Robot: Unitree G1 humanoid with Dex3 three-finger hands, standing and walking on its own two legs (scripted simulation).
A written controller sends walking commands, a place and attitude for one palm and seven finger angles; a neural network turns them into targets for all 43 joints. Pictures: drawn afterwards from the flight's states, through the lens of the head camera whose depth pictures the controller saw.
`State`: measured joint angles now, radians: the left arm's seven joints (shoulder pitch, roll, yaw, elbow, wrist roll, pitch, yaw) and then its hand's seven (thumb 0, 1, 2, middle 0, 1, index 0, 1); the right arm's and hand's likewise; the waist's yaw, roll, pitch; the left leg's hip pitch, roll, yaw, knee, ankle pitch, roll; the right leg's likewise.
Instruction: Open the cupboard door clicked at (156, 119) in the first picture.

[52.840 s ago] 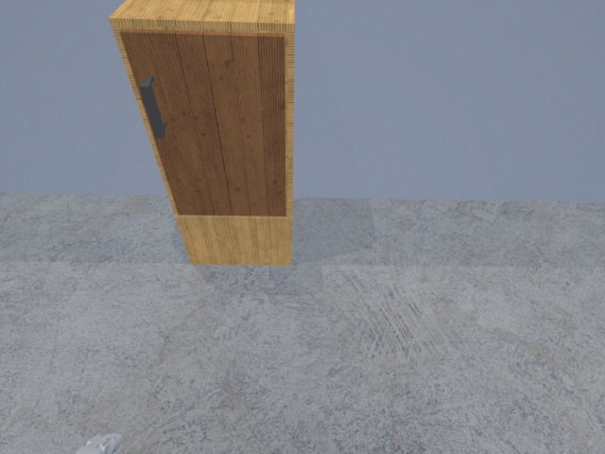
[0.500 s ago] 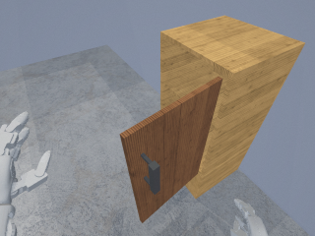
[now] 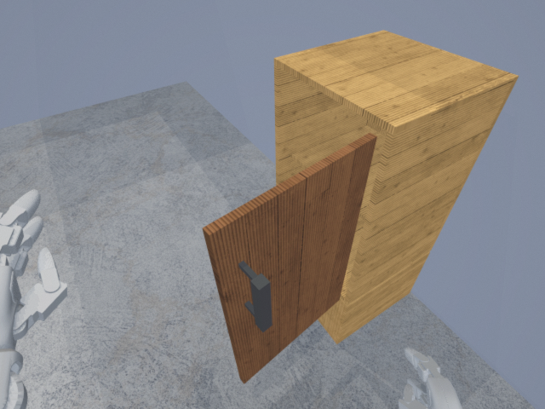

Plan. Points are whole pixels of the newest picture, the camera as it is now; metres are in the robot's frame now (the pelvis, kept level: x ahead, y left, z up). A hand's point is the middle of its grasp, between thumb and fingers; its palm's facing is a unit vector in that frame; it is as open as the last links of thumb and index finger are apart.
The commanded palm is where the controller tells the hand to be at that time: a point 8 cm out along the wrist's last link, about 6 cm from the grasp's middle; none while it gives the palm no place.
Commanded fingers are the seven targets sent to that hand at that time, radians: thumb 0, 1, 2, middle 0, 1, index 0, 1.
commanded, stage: step back with the hand held close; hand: left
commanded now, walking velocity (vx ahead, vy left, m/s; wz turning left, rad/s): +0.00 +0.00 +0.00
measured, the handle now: (254, 296) +0.31 +0.08 -0.03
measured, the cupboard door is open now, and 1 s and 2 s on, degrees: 98 98 98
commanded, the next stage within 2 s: stop stepping back and stand still in 1.18 s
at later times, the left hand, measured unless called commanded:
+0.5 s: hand (68, 304) +0.17 +0.25 +0.16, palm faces +0.38 -0.79 -0.49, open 7.4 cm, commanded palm +0.11 +0.29 +0.18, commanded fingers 0.00 0.90 0.90 -0.20 -0.30 -0.20 -0.30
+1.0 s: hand out of the picture +0.08 +0.28 +0.17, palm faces +0.48 -0.74 -0.47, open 7.4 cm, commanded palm +0.02 +0.31 +0.18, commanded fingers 0.00 0.90 0.90 -0.20 -0.30 -0.20 -0.30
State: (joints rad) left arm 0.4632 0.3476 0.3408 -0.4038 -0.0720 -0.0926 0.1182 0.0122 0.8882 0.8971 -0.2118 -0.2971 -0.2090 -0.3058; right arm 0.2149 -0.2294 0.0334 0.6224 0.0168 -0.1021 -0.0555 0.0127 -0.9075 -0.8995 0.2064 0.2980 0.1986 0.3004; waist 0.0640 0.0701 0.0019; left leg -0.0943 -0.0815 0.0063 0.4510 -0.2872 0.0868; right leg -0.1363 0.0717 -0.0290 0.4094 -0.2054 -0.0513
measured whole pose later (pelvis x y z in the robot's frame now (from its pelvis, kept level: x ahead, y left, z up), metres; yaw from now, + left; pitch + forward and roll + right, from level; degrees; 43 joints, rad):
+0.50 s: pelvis -0.04 -0.01 -0.01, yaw -1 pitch +0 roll -1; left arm 0.59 0.46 0.44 -0.52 -0.03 -0.19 0.16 0.01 0.89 0.90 -0.22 -0.30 -0.21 -0.31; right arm 0.24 -0.25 -0.01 0.56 0.01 0.00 -0.08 0.01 -0.91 -0.90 0.21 0.30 0.20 0.30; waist -0.03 -0.03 -0.01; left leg -0.29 -0.06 0.03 0.56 -0.28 0.08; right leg -0.33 0.09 -0.02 0.50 -0.17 -0.06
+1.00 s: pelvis -0.11 +0.01 -0.02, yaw +2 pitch +0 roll -1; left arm 0.53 0.45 0.48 -0.57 -0.01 -0.24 0.17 0.01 0.89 0.90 -0.22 -0.30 -0.21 -0.31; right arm 0.23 -0.20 0.00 0.60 -0.02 -0.07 -0.07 0.01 -0.91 -0.90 0.21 0.30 0.20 0.30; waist -0.01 -0.05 0.01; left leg -0.40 -0.01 0.03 0.65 -0.26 0.05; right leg -0.45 0.07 0.04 0.83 -0.35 0.00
